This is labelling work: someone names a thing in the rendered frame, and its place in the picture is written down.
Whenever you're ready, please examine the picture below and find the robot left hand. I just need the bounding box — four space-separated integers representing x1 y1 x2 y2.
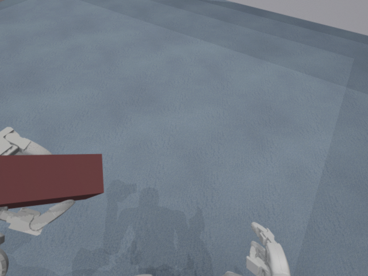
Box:
0 127 75 236

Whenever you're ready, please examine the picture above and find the sponge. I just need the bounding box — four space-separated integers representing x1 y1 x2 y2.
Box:
0 154 104 209

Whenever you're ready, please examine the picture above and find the robot right hand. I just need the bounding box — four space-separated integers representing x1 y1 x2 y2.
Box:
246 222 291 276

